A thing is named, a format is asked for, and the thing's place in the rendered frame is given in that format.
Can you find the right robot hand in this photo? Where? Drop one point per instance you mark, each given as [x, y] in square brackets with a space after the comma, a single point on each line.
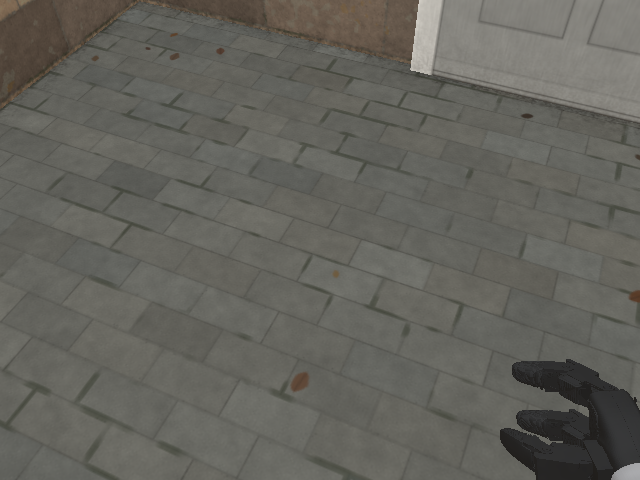
[593, 447]

